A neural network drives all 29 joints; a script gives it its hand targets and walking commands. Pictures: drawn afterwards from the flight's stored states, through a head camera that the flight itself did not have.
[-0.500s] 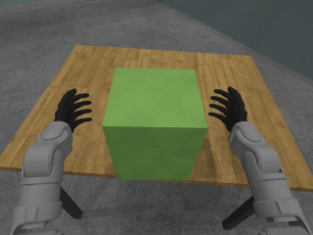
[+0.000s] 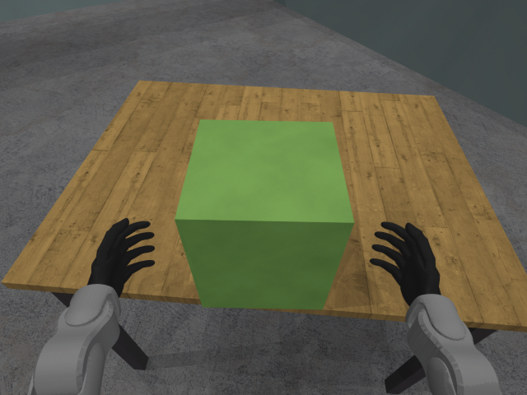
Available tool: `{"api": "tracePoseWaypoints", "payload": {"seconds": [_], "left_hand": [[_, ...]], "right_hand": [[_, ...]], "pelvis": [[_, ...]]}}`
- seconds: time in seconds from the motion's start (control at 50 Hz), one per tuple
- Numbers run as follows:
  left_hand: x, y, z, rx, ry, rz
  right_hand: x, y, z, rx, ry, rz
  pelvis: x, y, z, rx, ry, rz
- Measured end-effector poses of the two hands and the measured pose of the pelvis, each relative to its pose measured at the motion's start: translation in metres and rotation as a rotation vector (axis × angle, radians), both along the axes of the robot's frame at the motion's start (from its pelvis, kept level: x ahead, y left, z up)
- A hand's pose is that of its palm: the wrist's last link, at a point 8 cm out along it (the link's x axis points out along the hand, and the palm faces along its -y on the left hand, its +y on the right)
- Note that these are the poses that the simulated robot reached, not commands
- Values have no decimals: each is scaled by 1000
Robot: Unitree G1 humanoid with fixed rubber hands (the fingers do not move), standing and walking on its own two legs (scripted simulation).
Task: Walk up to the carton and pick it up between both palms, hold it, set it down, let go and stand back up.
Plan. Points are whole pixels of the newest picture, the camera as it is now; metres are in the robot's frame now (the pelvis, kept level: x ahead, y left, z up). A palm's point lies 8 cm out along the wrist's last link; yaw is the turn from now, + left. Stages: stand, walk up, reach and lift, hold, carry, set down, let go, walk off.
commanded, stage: set down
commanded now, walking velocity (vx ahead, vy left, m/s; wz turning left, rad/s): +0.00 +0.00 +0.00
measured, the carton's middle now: (264, 219) +0.38 +0.04 +0.05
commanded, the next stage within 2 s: let go in 1.72 s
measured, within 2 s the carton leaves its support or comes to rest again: neither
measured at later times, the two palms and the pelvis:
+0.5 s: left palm (110, 346) +0.18 +0.23 +0.02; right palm (418, 350) +0.19 -0.18 +0.02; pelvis +0.02 +0.01 +0.00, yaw +0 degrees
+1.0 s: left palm (113, 354) +0.18 +0.24 -0.01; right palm (414, 362) +0.19 -0.18 -0.01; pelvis +0.02 +0.02 +0.00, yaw -1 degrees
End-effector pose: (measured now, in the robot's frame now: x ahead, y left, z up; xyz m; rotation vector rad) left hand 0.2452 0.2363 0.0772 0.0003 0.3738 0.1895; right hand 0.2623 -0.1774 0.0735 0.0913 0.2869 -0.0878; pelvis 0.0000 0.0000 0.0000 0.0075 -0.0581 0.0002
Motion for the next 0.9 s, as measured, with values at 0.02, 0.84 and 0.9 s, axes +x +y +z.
{"api": "tracePoseWaypoints", "payload": {"seconds": [0.02, 0.84, 0.9], "left_hand": [[-4, 0, -3, 2, 2, 1], [-59, -3, -64, 26, 41, -22], [-60, 0, -71, 35, 78, -11]], "right_hand": [[-4, -1, -2, -1, 1, -3], [-63, 5, -59, -97, 84, 18], [-65, 2, -66, -112, 124, 24]], "pelvis": [[1, 0, 0, 0, 4, 0], [16, 20, 2, -13, -18, -18], [16, 19, 2, -12, -24, -16]]}}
